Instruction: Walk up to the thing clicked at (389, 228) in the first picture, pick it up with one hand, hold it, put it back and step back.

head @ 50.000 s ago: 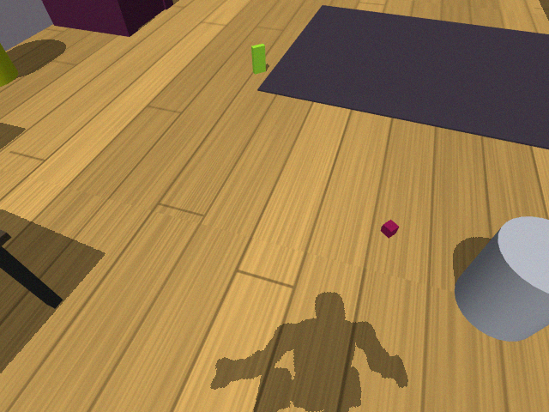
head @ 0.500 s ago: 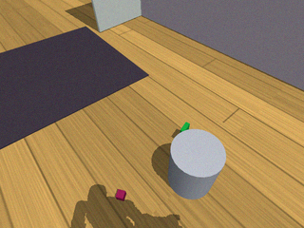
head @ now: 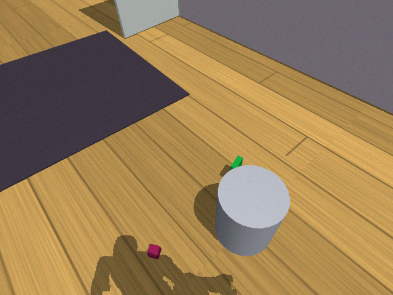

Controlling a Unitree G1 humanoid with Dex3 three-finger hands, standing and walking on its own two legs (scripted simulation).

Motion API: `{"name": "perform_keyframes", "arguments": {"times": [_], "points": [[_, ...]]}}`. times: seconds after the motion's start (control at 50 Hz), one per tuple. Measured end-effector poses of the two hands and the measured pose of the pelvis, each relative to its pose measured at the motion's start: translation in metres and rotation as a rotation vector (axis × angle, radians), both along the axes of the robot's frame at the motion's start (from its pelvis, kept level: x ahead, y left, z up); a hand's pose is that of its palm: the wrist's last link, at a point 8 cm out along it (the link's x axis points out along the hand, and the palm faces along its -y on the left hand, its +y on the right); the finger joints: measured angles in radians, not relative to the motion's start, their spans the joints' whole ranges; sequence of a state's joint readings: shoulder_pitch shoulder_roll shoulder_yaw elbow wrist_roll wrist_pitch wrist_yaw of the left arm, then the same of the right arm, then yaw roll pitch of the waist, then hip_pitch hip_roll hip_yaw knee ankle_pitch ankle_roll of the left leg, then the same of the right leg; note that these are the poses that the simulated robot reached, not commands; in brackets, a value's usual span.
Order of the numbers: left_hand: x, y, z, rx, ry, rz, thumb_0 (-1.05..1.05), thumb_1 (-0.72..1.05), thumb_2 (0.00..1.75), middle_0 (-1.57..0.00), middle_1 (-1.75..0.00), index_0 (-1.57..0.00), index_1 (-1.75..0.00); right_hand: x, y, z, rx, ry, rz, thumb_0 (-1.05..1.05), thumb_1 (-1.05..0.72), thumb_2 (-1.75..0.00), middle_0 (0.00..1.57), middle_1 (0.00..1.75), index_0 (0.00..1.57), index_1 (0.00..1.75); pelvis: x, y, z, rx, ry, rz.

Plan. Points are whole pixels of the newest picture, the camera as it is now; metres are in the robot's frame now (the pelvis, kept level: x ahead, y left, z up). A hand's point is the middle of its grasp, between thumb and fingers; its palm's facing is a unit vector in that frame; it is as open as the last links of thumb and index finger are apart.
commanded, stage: stand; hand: left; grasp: from above
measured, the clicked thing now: (154, 251) +0.44 +0.24 -0.76
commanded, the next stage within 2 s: step back in 0.72 s
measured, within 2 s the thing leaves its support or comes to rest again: neither
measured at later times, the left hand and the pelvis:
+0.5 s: hand out of the picture +0.08 +0.24 -0.16, palm faces -0.01 -0.94 -0.33, open 7.4 cm; pelvis +0.00 +0.00 +0.00, yaw +0 degrees
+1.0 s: hand out of the picture +0.08 +0.29 -0.18, palm faces -0.05 -0.93 -0.37, open 7.4 cm; pelvis -0.04 +0.03 -0.02, yaw -1 degrees
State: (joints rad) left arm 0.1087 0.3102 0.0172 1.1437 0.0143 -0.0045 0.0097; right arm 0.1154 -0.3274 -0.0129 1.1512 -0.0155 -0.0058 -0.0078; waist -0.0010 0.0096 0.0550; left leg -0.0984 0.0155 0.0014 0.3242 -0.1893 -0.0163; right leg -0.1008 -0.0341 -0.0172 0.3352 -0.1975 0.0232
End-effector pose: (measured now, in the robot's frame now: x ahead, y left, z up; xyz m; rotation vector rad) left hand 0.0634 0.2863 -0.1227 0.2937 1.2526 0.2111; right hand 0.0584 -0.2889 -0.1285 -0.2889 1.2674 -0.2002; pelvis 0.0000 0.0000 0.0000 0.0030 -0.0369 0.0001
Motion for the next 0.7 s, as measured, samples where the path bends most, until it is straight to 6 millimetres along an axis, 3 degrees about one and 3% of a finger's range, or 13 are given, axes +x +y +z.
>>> {"name": "perform_keyframes", "arguments": {"times": [0.28, 0.7], "points": [[0.011, 0.000, 0.002, 0.004, -0.027, -0.012, 0.01, 0.90, 0.90, -0.21, -0.30, -0.21, -0.30, 0.007, -0.003, 0.003, -0.002, -0.028, -0.002, 0.01, -0.90, -0.90, 0.20, 0.30, 0.20, 0.30, 0.002, -0.002, 0.000, 0.001, -0.003, -0.005], [0.004, -0.001, 0.001, 0.002, -0.003, -0.024, 0.01, 0.90, 0.90, -0.21, -0.30, -0.21, -0.30, -0.005, -0.008, 0.003, -0.004, 0.003, -0.011, 0.01, -0.90, -0.90, 0.20, 0.30, 0.20, 0.30, 0.000, -0.004, 0.001, 0.000, 0.003, -0.009]]}}
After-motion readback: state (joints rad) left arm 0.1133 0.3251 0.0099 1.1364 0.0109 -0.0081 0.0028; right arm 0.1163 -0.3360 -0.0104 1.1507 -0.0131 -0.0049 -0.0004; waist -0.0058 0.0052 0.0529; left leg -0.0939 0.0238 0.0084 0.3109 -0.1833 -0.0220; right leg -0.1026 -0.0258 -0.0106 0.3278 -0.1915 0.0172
